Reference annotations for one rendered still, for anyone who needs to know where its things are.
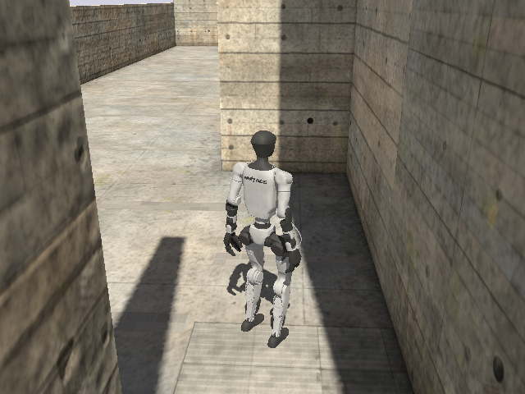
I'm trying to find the left robot foot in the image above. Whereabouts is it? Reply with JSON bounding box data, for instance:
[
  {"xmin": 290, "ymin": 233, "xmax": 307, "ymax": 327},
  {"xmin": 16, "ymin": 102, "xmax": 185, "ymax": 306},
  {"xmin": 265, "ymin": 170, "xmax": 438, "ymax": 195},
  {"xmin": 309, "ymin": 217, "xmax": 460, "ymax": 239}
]
[{"xmin": 241, "ymin": 314, "xmax": 264, "ymax": 332}]

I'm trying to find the robot right forearm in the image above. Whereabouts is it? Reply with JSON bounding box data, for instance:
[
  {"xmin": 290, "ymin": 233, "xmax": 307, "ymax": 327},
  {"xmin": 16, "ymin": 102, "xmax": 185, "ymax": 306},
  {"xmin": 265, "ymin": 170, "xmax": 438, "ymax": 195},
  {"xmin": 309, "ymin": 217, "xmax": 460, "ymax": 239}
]
[{"xmin": 280, "ymin": 208, "xmax": 297, "ymax": 251}]

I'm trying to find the robot left hand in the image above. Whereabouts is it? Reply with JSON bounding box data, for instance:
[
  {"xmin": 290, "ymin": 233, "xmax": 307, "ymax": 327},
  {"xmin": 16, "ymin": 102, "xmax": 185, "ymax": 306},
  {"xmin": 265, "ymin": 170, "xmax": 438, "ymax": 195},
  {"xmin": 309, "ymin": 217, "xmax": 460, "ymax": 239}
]
[{"xmin": 224, "ymin": 232, "xmax": 243, "ymax": 256}]

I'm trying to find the humanoid robot torso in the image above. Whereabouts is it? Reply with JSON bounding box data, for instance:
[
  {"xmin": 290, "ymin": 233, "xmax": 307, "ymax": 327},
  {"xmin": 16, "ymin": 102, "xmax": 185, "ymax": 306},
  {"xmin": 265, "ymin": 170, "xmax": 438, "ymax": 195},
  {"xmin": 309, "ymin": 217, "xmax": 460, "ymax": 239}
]
[{"xmin": 243, "ymin": 160, "xmax": 279, "ymax": 247}]

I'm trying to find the robot left upper arm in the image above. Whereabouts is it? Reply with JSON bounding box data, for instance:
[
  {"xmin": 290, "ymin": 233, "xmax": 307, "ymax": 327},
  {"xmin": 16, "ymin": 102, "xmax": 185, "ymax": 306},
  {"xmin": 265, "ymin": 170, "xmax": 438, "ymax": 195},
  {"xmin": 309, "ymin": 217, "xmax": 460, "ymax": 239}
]
[{"xmin": 227, "ymin": 163, "xmax": 249, "ymax": 206}]

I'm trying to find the robot right hand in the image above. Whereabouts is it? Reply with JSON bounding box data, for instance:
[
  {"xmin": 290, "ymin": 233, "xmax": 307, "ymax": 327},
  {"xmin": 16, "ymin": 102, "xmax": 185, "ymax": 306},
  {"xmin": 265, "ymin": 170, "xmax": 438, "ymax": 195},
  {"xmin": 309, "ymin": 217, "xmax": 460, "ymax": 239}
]
[{"xmin": 281, "ymin": 249, "xmax": 302, "ymax": 273}]

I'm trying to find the robot left forearm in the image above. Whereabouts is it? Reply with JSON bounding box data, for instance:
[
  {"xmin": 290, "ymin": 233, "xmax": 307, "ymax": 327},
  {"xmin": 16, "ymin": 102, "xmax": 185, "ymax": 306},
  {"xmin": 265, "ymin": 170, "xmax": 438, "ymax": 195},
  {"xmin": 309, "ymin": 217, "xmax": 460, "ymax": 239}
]
[{"xmin": 226, "ymin": 200, "xmax": 238, "ymax": 234}]

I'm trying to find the robot right upper arm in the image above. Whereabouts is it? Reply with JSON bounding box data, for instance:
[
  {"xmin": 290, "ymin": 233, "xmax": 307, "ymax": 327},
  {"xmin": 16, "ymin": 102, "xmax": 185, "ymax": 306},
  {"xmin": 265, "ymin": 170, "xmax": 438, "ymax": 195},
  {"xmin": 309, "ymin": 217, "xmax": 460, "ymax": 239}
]
[{"xmin": 275, "ymin": 169, "xmax": 293, "ymax": 219}]

